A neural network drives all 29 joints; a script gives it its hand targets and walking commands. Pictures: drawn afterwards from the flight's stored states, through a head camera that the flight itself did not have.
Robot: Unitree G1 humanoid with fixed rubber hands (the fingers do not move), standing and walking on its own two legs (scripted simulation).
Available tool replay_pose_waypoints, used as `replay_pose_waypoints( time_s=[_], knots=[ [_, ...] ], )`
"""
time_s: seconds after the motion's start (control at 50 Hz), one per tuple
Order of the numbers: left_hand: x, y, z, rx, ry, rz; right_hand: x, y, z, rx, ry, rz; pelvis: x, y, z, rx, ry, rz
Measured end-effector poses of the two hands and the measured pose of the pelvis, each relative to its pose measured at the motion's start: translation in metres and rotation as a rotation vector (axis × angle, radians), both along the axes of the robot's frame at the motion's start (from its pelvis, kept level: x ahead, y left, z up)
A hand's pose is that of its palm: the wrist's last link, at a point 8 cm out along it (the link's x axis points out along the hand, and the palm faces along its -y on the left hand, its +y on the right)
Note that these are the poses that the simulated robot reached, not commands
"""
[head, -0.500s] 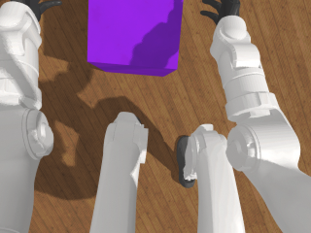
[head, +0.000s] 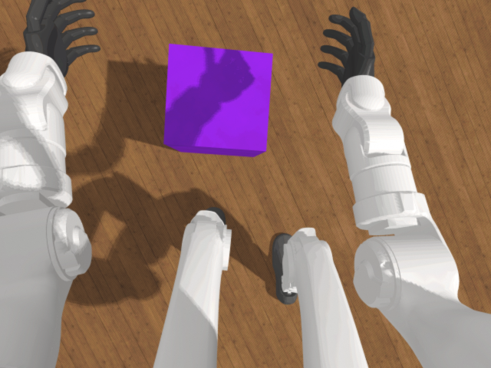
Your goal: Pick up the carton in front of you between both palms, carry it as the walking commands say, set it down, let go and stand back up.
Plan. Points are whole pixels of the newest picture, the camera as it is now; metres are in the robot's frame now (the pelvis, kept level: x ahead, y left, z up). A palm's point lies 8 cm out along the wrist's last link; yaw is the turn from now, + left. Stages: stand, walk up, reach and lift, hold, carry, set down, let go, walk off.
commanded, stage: set down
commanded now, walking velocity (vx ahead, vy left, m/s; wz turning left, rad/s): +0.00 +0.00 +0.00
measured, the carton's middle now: (219, 110) +0.51 +0.12 -0.45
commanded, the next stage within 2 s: let go in 0.16 s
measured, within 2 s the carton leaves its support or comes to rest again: neither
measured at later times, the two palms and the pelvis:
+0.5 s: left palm out of the picture +0.40 +0.33 +0.01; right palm (429, 123) +0.44 -0.10 +0.01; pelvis +0.04 +0.02 +0.13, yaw +3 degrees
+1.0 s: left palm out of the picture +0.26 +0.24 +0.12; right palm out of the picture +0.30 -0.22 +0.12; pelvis +0.10 -0.01 +0.20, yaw +5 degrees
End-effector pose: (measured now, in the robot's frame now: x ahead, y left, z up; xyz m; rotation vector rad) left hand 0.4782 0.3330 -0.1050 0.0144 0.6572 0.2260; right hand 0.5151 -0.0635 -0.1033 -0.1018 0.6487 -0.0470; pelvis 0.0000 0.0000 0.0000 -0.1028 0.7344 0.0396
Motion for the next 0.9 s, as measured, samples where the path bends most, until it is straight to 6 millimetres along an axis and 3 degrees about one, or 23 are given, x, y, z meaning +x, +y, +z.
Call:
replay_pose_waypoints(
  time_s=[0.16, 0.3, 0.44, 0.6, 0.9],
  knots=[
    [0.0, 0.001, 0.05, -0.001, -0.001, -0.009, -0.003, -0.001, 0.049, -0.005, 0.002, 0.003, 0.01, 0.005, 0.045, 0.007, -0.015, 0.011],
    [-0.011, 0.001, 0.076, 0.03, 0.039, -0.034, -0.015, -0.005, 0.078, -0.044, 0.024, 0.028, 0.019, 0.01, 0.078, 0.015, -0.033, 0.015],
    [-0.059, -0.002, 0.098, 0.086, 0.113, -0.072, -0.059, -0.025, 0.101, -0.103, 0.08, 0.071, 0.035, 0.017, 0.113, 0.032, -0.096, 0.02],
    [-0.111, -0.015, 0.138, 0.082, 0.124, -0.073, -0.105, -0.055, 0.139, -0.108, 0.11, 0.095, 0.053, 0.018, 0.143, 0.058, -0.198, 0.031],
    [-0.2, -0.069, 0.21, 0.08, 0.14, -0.09, -0.19, -0.127, 0.209, -0.09, 0.13, 0.085, 0.089, 0.002, 0.189, 0.115, -0.502, 0.032]
  ],
)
